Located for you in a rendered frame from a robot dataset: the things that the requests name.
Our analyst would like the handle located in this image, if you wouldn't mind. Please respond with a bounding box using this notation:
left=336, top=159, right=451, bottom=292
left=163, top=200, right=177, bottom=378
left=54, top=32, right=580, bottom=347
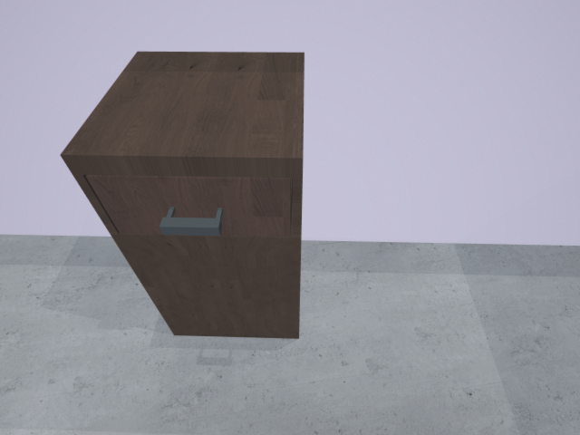
left=159, top=207, right=223, bottom=236

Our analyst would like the cabinet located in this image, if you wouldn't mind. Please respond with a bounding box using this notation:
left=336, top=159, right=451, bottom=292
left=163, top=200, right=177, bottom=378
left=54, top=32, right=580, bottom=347
left=61, top=52, right=305, bottom=339

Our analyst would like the drawer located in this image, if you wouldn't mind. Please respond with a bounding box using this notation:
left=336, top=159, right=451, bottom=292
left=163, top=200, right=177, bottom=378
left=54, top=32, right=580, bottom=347
left=86, top=175, right=293, bottom=237

